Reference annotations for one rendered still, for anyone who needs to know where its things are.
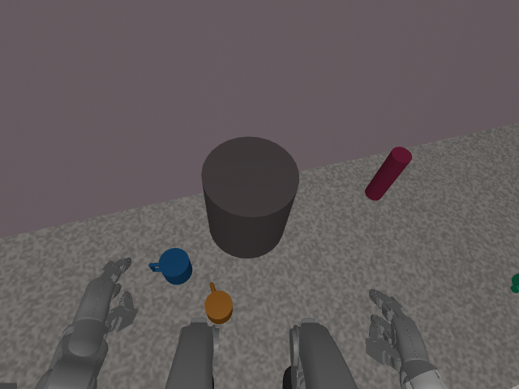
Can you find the right robot arm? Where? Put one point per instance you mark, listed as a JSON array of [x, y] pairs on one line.
[[418, 374]]

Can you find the right robot hand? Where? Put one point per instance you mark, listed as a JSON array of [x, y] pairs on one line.
[[402, 341]]

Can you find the left robot arm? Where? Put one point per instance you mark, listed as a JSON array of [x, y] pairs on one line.
[[78, 358]]

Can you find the left robot hand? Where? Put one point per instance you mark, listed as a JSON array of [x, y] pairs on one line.
[[99, 293]]

